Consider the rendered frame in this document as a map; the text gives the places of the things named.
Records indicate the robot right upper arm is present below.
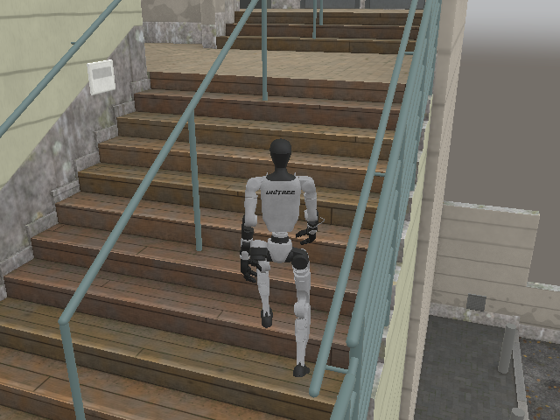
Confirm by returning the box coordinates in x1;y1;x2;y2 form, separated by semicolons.
299;176;318;221

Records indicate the robot left upper arm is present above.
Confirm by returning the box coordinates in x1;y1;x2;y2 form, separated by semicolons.
244;177;263;227

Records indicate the robot torso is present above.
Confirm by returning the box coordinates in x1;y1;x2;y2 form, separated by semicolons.
260;173;301;263

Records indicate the left robot hand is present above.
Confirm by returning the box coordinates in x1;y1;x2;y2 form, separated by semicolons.
241;259;262;283

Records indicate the right robot forearm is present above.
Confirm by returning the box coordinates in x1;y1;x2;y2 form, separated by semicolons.
307;209;319;235

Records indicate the humanoid robot head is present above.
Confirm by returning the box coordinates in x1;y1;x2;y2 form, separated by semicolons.
266;138;296;181

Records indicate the left robot forearm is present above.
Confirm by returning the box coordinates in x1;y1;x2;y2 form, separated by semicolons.
240;214;254;260

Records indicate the right robot hand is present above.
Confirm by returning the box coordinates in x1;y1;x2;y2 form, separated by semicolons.
296;228;316;245

